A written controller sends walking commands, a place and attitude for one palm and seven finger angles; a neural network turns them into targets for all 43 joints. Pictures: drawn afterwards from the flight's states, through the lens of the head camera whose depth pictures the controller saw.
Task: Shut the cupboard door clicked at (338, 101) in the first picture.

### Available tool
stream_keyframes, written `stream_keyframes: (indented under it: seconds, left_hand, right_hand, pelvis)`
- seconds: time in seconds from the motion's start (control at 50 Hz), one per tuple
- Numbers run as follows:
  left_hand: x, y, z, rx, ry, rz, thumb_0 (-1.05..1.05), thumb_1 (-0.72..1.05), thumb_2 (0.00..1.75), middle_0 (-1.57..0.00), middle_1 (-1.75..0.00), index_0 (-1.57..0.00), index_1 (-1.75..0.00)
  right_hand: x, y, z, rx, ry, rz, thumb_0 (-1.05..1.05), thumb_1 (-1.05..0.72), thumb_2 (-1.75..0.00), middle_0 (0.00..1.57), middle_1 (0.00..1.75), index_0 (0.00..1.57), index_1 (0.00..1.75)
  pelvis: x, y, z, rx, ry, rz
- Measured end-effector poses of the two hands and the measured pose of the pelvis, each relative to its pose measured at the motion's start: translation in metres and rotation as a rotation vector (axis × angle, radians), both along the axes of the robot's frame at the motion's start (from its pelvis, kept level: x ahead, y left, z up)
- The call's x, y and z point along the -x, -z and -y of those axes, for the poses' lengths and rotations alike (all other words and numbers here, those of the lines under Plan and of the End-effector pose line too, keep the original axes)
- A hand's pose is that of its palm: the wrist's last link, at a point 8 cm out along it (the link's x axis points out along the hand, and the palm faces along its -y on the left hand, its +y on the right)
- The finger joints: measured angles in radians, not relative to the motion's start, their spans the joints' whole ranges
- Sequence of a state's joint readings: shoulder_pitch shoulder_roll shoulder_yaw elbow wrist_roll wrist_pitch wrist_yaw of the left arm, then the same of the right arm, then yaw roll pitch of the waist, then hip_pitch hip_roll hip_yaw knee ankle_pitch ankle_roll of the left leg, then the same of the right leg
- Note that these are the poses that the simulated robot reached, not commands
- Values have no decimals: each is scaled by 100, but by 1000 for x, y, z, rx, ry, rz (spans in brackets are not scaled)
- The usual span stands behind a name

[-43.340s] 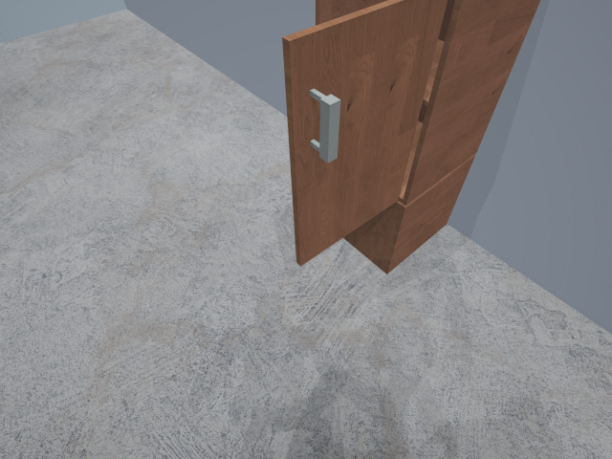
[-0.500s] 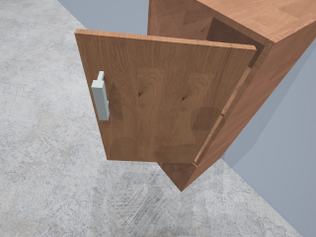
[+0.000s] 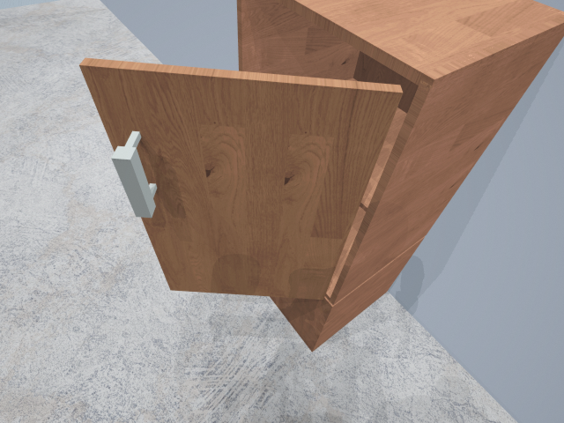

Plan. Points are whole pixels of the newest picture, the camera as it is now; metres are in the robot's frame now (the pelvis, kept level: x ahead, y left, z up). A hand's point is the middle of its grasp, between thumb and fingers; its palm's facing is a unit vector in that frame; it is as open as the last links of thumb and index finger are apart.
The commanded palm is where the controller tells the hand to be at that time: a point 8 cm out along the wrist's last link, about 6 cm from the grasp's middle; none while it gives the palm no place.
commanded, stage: come to a stop and stand still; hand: left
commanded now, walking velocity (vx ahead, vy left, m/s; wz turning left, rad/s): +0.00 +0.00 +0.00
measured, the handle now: (140, 175) +0.42 +0.25 +0.10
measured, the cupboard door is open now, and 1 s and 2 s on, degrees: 51 51 51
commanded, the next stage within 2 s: look again from close up in 0.56 s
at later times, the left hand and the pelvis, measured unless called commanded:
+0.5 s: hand out of the picture +0.02 +0.18 -0.16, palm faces +0.01 -0.97 -0.23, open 7.4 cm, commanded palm none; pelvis +0.01 +0.00 +0.01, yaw +0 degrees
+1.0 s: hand out of the picture +0.02 +0.16 -0.17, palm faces +0.01 -0.98 -0.18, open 7.3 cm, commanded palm none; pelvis +0.02 -0.01 +0.01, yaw -1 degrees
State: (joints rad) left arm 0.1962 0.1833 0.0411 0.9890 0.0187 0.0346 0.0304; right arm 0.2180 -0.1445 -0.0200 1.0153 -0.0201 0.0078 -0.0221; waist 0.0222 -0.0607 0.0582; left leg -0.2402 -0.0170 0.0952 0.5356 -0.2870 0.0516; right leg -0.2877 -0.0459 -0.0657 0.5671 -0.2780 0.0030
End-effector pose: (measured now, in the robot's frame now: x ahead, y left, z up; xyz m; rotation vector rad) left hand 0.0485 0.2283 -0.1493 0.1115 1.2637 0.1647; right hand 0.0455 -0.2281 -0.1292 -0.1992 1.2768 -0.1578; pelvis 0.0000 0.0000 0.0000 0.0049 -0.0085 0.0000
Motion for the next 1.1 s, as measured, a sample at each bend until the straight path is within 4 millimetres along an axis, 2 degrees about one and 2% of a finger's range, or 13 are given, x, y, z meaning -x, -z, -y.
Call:
stream_keyframes:
  seconds: [0.16, 0.28, 0.44, 0.62, 0.72, 1.1]
  left_hand:
    - [27, -9, 4, -24, 3, -54, 0, 92, 90, -21, -30, -20, -30]
    - [43, -15, -3, -51, 23, -93, 1, 91, 90, -21, -30, -20, -30]
    - [35, -21, -6, -63, 28, -70, 1, 91, 90, -20, -30, -20, -30]
    - [20, -19, 5, -35, 45, -59, 1, 91, 90, -20, -30, -20, -30]
    - [18, -17, 7, -32, 46, -72, 1, 92, 90, -21, -30, -20, -30]
    - [39, -12, 22, 12, 21, -156, 1, 91, 90, -20, -30, -20, -30]
  right_hand:
    - [-11, 2, 3, -21, -15, 19, 0, -94, -90, 20, 30, 20, 30]
    - [-15, 9, 0, -50, -17, 80, 0, -93, -90, 20, 30, 20, 30]
    - [2, 10, 1, -54, -25, 24, 0, -93, -90, 20, 30, 20, 30]
    - [29, 10, -2, -63, -5, -73, 0, -92, -90, 20, 30, 20, 30]
    - [38, 10, -6, -70, 11, -107, 0, -91, -90, 20, 30, 20, 30]
    - [36, 7, -10, -65, 27, -140, 0, -92, -90, 20, 30, 20, 30]
  pelvis:
    - [-1, -4, 2, 9, 1, 0]
    - [-5, -2, -1, 5, 0, 12]
    - [-7, -5, 0, -2, 2, 15]
    - [-10, -8, 3, -4, 5, 14]
    - [-13, -9, 5, -3, 8, 16]
    - [-21, -11, 6, 0, 11, 13]
